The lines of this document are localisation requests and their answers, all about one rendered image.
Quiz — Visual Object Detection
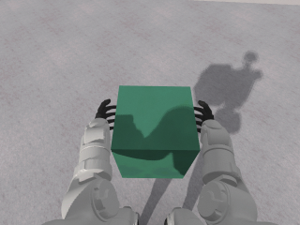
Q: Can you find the robot left upper arm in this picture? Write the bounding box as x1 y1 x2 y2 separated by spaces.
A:
41 178 120 225

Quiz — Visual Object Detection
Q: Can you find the carton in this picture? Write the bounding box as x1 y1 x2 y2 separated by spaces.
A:
111 85 201 179

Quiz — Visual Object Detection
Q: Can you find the robot right upper arm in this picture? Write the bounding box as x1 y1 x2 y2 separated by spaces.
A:
197 180 278 225

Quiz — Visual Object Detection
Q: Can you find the right robot thigh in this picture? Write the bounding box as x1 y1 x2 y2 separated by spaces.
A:
167 208 204 225

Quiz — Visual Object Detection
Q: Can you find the robot thigh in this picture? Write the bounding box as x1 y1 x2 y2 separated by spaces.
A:
109 207 138 225
167 208 204 225

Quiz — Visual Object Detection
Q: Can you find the right robot forearm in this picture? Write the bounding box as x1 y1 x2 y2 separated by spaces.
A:
200 119 251 196

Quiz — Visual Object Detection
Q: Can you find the left robot hand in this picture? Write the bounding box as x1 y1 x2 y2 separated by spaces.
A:
95 99 116 130

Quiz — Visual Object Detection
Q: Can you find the left robot forearm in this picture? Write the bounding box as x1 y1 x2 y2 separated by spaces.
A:
61 117 113 214

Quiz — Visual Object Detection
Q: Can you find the right robot hand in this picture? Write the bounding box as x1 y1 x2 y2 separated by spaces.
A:
193 100 215 133

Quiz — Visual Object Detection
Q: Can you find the left robot thigh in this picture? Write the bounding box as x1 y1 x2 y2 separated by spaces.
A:
109 207 138 225

